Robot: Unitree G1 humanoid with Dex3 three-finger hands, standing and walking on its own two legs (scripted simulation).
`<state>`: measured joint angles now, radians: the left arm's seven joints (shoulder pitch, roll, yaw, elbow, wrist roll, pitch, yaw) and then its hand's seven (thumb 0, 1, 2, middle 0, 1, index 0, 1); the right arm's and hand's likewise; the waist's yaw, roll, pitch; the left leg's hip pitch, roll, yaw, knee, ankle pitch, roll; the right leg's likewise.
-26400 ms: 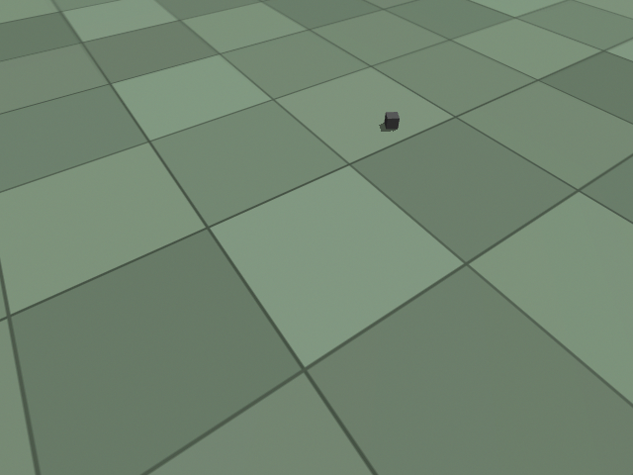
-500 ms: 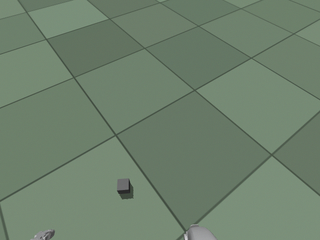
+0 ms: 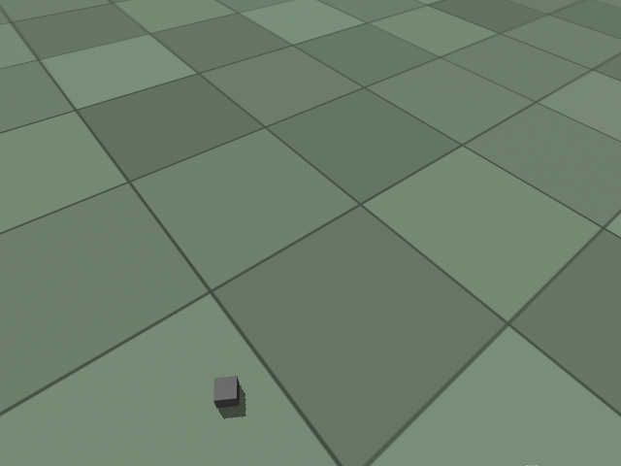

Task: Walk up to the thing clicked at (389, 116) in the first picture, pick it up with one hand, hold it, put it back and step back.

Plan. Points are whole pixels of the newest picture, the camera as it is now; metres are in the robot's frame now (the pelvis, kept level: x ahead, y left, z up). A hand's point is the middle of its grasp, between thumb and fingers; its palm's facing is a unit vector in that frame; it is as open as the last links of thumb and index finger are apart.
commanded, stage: walk up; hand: left
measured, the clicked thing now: (226, 392) +0.47 +0.26 -0.73
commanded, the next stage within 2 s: stand in 0.28 s
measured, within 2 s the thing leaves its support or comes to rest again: neither
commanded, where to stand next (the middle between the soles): +0.09 +0.02 m, yaw +0 degrees
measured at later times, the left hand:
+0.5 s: hand out of the picture +0.12 +0.24 -0.13, palm faces -0.02 -0.94 -0.35, open 7.4 cm
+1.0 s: hand out of the picture +0.08 +0.25 -0.14, palm faces -0.01 -0.94 -0.34, open 7.4 cm
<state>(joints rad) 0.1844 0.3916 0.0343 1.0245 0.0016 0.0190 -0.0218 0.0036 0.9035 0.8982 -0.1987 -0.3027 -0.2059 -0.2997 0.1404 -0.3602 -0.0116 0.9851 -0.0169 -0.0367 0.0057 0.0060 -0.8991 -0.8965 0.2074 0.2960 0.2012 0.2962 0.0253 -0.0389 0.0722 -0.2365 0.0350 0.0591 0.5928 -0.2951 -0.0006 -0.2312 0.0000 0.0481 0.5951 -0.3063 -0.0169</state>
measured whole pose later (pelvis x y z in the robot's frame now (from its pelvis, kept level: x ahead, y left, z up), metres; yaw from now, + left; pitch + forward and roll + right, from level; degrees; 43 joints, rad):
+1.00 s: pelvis +0.01 -0.01 +0.02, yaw +1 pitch -2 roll +0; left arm 0.10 0.35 0.00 1.15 0.01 -0.01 -0.01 0.00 0.90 0.90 -0.20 -0.30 -0.21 -0.30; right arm 0.10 -0.35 0.00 1.15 -0.01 -0.01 0.02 0.01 -0.90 -0.90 0.21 0.30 0.20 0.30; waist 0.00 0.01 0.05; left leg -0.12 0.04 0.04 0.32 -0.16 -0.02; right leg -0.10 0.00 0.02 0.31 -0.17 0.01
